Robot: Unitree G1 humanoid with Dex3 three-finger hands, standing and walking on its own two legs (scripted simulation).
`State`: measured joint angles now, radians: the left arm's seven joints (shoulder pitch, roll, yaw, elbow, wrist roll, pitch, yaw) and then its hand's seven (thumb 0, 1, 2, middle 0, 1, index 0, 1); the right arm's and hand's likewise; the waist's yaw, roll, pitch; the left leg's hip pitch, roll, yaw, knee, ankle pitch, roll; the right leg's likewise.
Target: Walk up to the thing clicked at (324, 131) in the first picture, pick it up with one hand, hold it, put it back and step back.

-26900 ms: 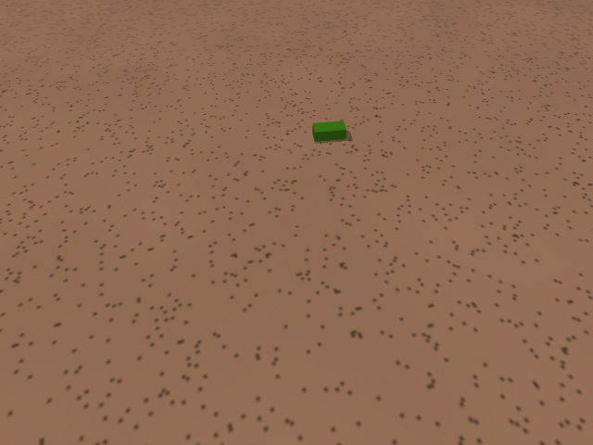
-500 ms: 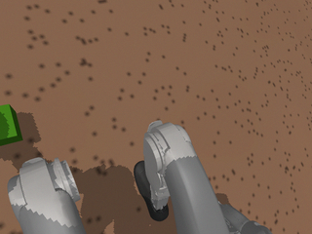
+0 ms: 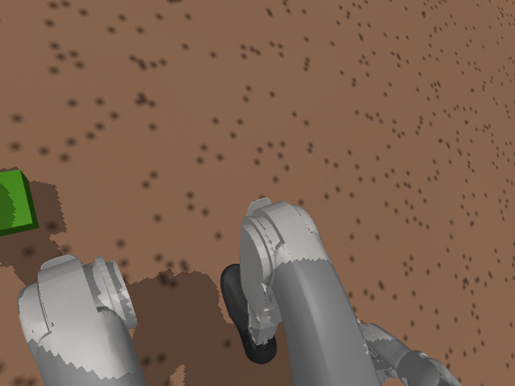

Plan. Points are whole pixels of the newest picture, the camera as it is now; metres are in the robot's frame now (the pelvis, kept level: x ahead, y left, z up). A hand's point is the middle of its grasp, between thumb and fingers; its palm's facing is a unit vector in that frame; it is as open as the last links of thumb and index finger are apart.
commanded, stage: open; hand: left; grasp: from above
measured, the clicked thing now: out of the picture +0.41 +0.31 -0.26
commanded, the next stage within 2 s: withdraw in 0.38 s
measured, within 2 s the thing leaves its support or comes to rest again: rests again in 0.84 s
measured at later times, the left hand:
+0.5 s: hand out of the picture +0.40 +0.32 -0.23, palm faces -0.45 -0.15 -0.88, open 13.9 cm
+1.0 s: hand out of the picture +0.40 +0.35 -0.05, palm faces -0.40 -0.07 -0.91, open 13.9 cm
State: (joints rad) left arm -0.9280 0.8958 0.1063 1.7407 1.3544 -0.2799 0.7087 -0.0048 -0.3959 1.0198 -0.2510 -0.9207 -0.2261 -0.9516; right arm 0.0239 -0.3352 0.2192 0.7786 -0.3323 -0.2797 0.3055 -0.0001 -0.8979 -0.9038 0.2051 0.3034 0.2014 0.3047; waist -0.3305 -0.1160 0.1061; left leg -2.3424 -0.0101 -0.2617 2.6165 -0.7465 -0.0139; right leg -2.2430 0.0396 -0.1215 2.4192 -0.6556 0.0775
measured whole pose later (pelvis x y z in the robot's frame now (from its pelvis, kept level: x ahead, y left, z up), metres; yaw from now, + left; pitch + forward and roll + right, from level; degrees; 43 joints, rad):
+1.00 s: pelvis +0.00 -0.01 +0.07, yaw +6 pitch +34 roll -7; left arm -0.84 0.65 -0.02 1.30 1.09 -0.01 0.33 0.00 -0.50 1.00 -0.11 -0.99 -0.10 -1.00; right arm 0.11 -0.30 0.01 0.74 -0.10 -0.10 0.28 0.00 -0.91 -0.91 0.20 0.30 0.20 0.30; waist -0.17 0.06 -0.15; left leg -2.22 0.01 -0.13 2.34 -0.72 -0.01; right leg -2.17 0.01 -0.03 2.24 -0.67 0.06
